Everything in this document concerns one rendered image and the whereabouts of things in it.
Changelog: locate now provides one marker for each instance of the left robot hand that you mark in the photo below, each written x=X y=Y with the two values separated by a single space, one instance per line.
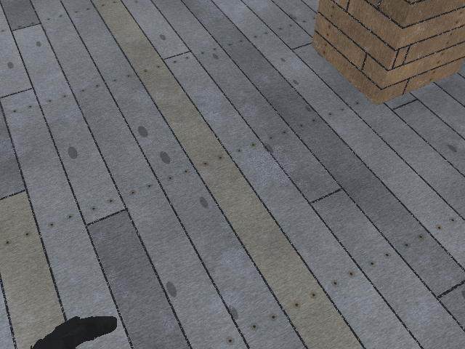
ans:
x=75 y=331

